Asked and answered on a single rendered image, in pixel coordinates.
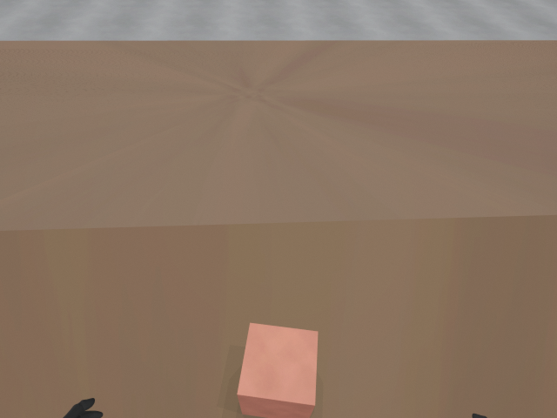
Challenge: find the carton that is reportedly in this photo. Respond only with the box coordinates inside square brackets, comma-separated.
[237, 323, 318, 418]

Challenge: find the left robot hand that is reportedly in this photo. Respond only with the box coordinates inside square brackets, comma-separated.
[64, 398, 103, 418]

